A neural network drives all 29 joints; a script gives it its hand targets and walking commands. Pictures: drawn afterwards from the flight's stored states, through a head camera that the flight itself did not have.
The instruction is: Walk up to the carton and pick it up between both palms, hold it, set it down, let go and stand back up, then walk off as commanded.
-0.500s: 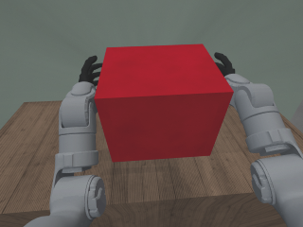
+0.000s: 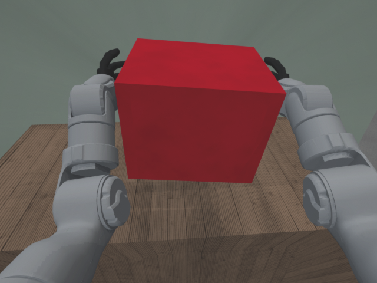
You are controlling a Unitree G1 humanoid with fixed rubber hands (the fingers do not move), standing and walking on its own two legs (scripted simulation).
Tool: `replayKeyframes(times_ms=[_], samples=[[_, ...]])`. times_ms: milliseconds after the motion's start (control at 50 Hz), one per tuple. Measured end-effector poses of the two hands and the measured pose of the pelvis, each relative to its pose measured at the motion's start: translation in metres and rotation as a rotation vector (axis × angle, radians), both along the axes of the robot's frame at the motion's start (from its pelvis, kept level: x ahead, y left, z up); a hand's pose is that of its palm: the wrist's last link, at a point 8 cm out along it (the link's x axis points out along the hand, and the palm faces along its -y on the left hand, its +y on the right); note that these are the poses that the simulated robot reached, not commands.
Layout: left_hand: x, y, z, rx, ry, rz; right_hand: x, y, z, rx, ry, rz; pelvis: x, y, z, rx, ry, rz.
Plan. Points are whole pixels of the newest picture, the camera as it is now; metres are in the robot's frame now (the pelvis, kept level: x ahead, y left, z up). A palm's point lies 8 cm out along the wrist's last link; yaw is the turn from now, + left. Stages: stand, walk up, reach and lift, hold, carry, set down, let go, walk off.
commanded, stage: hold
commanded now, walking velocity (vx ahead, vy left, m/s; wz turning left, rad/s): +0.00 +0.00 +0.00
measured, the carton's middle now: (193, 109) +0.37 +0.02 +0.26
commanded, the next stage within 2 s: none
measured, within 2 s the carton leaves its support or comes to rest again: neither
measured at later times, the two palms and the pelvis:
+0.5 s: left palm (105, 95) +0.40 +0.20 +0.28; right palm (266, 94) +0.40 -0.13 +0.28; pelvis +0.04 +0.03 +0.00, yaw +1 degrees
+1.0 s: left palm (109, 86) +0.38 +0.18 +0.31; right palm (280, 93) +0.38 -0.15 +0.29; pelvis +0.01 +0.00 +0.00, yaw +0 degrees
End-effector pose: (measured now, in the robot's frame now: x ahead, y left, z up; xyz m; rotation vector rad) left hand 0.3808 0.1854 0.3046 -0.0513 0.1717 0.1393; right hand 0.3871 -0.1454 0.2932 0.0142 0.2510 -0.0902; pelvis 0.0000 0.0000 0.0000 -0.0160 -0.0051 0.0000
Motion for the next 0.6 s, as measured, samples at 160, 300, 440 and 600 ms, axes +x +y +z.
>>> replayKeyframes(times_ms=[160,300,440,600], samples=[[0.015,0.015,-0.019,0.001,0.003,-0.017,0.012,0.015,-0.012,-0.022,0.008,-0.004,0.014,0.001,0.001,-0.016,0.015,0.036],[0.017,0.026,-0.03,0.037,-0.015,0.002,0.022,0.026,-0.018,-0.005,-0.011,0.011,0.028,0.017,0.001,-0.02,-0.003,0.042],[0.016,0.021,-0.022,0.054,-0.059,0.005,0.02,0.021,-0.01,0.027,-0.057,0.0,0.035,0.031,0.0,-0.022,-0.027,0.033],[0.011,0.002,-0.04,0.063,0.007,-0.016,0.009,0.002,-0.027,0.02,0.005,-0.025,0.031,0.033,0.001,-0.018,-0.051,-0.001]])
